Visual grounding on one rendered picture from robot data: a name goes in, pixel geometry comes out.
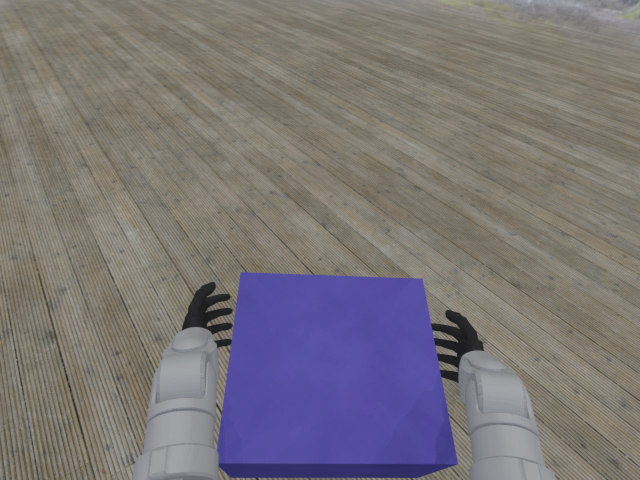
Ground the robot right forearm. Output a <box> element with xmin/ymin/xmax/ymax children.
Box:
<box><xmin>458</xmin><ymin>350</ymin><xmax>556</xmax><ymax>480</ymax></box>

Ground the robot left hand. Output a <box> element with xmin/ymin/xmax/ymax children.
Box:
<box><xmin>182</xmin><ymin>282</ymin><xmax>233</xmax><ymax>348</ymax></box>

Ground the carton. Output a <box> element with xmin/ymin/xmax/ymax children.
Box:
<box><xmin>217</xmin><ymin>272</ymin><xmax>458</xmax><ymax>478</ymax></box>

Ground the robot right hand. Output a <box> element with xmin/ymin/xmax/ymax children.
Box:
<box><xmin>431</xmin><ymin>310</ymin><xmax>484</xmax><ymax>383</ymax></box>

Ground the robot left forearm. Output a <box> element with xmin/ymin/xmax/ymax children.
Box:
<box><xmin>132</xmin><ymin>327</ymin><xmax>220</xmax><ymax>480</ymax></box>

